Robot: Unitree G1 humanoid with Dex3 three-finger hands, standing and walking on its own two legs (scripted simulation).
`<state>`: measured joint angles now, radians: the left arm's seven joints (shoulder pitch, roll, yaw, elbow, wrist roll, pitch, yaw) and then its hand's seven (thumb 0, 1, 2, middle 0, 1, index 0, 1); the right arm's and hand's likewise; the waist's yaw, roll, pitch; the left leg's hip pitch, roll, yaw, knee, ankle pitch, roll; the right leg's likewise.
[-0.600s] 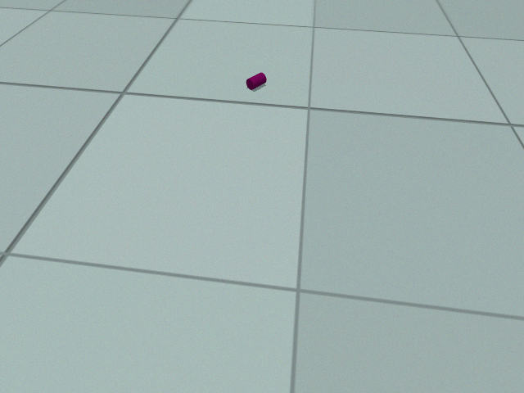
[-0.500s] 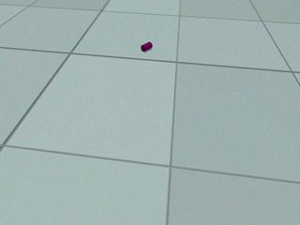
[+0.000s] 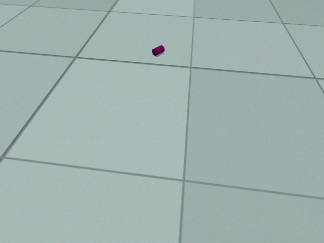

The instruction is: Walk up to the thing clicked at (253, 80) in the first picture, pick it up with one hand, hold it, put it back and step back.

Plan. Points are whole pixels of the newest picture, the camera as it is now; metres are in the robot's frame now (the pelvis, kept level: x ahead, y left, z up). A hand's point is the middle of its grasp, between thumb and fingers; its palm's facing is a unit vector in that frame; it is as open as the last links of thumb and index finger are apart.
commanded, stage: stand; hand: left
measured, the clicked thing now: (158, 50) +2.15 +0.02 -0.74
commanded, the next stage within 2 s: walk up in 0.52 s
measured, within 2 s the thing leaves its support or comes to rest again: neither
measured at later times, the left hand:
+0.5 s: hand out of the picture +0.07 +0.25 -0.16, palm faces -0.03 -0.94 -0.34, open 7.4 cm
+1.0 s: hand out of the picture +0.16 +0.36 -0.17, palm faces +0.25 -0.94 -0.25, open 7.4 cm
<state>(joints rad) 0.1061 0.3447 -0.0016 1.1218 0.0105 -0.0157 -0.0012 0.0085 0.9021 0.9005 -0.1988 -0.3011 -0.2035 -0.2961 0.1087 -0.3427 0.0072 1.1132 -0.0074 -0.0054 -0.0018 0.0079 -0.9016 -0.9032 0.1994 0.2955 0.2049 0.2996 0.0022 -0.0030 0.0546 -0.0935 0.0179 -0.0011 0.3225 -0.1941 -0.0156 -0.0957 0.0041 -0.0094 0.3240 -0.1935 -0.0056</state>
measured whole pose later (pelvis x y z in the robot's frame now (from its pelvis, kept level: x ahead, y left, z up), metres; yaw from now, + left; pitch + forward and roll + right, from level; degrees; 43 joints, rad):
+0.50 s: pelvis +0.00 +0.00 +0.00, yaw +0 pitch -2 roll +0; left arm 0.12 0.35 0.00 1.12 0.01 -0.01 0.00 0.01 0.90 0.90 -0.20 -0.30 -0.20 -0.30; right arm 0.11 -0.34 0.01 1.12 -0.01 -0.01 0.00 0.01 -0.90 -0.90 0.20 0.30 0.21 0.30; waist 0.00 0.00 0.06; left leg -0.09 0.01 0.00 0.31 -0.19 -0.01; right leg -0.10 0.00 -0.01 0.32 -0.19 0.00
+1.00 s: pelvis +0.13 +0.06 -0.02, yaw +15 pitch -3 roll +1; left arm 0.13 0.50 0.11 0.98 0.05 0.03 -0.16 0.01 0.91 0.90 -0.19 -0.30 -0.20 -0.30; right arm 0.32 -0.44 -0.08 0.94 0.00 -0.10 0.01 0.01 -0.90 -0.90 0.20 0.30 0.21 0.30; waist 0.03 -0.16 0.01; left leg -0.20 0.00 0.11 0.53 -0.28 0.04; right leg -0.51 -0.10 -0.01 1.10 -0.31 0.01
